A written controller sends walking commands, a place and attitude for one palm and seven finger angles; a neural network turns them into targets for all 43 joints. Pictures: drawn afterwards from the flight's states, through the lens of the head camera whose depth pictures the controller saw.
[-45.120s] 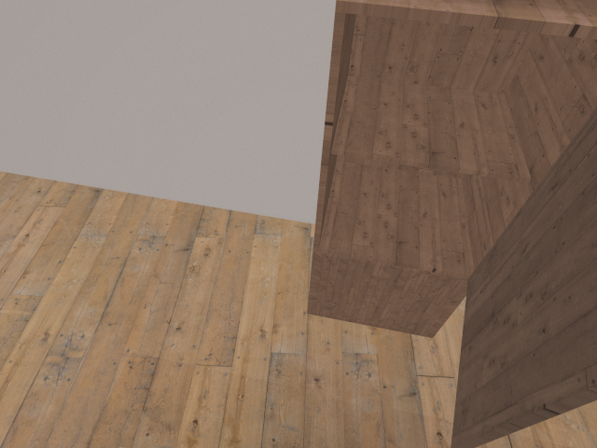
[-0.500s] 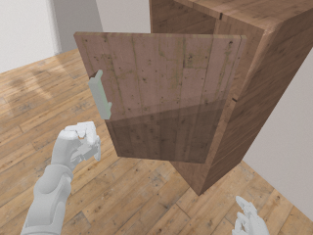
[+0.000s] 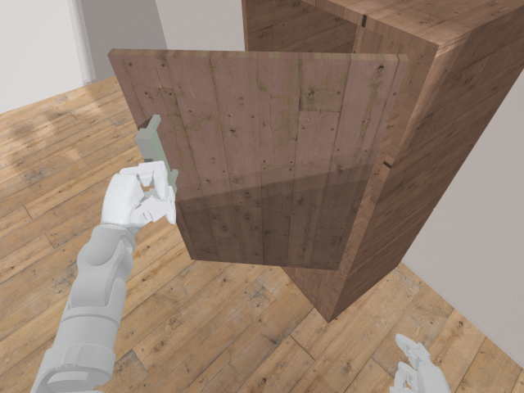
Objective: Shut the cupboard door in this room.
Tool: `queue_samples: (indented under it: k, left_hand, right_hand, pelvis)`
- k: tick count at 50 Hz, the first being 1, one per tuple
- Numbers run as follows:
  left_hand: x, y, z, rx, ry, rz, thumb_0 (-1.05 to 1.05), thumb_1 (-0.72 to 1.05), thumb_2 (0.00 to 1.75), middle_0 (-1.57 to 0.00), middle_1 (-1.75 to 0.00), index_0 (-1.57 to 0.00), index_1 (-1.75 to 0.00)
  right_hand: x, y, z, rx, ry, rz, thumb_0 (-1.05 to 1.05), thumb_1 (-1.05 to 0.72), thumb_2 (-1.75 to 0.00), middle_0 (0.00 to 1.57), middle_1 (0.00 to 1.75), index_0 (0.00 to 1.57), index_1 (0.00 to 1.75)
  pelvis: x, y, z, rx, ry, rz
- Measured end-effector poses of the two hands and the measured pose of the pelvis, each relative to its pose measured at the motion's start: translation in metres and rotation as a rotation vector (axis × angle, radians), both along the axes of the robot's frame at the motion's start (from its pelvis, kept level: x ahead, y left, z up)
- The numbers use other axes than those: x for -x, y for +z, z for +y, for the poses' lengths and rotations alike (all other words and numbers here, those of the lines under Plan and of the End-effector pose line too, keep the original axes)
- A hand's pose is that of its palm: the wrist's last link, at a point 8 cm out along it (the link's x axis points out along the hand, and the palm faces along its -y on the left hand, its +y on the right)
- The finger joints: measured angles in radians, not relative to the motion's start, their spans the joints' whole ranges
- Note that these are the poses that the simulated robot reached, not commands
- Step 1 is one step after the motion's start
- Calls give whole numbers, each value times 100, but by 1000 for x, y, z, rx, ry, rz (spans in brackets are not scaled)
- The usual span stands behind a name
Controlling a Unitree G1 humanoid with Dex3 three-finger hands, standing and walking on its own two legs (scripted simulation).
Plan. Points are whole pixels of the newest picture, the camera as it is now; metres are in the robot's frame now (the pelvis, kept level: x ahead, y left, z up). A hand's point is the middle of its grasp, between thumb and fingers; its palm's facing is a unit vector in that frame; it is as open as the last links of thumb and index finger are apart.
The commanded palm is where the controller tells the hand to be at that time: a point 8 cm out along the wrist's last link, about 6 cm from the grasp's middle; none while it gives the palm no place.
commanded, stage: bring the fist close to the handle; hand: left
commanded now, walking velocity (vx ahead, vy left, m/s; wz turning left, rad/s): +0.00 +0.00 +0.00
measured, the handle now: (162, 158) +0.47 +0.20 +0.10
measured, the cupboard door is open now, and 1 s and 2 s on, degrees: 49 45 31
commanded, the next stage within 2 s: push the door shut along its arc in 0.44 s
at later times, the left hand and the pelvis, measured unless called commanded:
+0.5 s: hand (167, 204) +0.36 +0.17 +0.11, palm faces -0.04 -1.00 -0.02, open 3.1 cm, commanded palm +0.34 +0.21 +0.10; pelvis -0.01 +0.01 +0.00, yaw -1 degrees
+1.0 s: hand (184, 177) +0.41 +0.15 +0.11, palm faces -0.15 -0.99 -0.03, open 3.1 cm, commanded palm +0.40 +0.20 +0.10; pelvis -0.01 +0.01 -0.01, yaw +0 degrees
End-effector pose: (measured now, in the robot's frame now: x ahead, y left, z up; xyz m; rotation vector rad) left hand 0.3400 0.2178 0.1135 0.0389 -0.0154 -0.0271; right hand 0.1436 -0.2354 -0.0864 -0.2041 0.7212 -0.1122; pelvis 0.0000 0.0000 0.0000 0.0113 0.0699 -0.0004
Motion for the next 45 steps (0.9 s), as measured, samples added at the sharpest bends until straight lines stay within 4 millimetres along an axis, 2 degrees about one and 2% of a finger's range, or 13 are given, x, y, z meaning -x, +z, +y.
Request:
queue_samples:
  k: [8, 15, 22, 31, 37, 45]
  left_hand:
    - [-11, -8, -7, 29, -17, 19, 1, 90, 90, -130, -150, -130, -150]
    - [-8, -5, 1, 10, 6, -11, 1, 90, 90, -130, -150, -130, -150]
    - [0, -7, 4, 21, -7, 2, 1, 90, 90, -130, -150, -130, -150]
    - [-5, -3, -4, 15, -27, -17, 1, 90, 90, -130, -150, -130, -150]
    - [-22, -5, -8, 3, -62, 16, 1, 90, 90, -130, -150, -130, -150]
    - [-49, -4, -8, 5, -91, 27, 1, 90, 90, -130, -150, -130, -150]
  right_hand:
    - [17, -7, -9, 14, -32, 61, 2, -91, -90, 20, 30, 20, 30]
    - [26, -6, -12, 12, -52, 76, 2, -91, -90, 20, 30, 20, 30]
    - [25, -5, -8, 13, -45, 64, 2, -91, -90, 20, 30, 20, 30]
    - [19, -1, 1, 10, -31, 32, 2, -91, -90, 20, 30, 20, 30]
    - [24, -4, 3, 13, -34, 53, 2, -91, -90, 20, 30, 20, 30]
    - [47, -15, -3, 28, -59, 139, 1, -91, -90, 20, 30, 20, 30]
  pelvis:
    - [1, 0, 1, -3, -10, 13]
    - [2, 0, 1, -3, -17, 8]
    - [6, 1, 4, 0, -12, 0]
    - [10, 0, 8, 1, -9, -1]
    - [13, -1, 9, 1, -5, 4]
    - [13, -4, 11, 0, -6, 36]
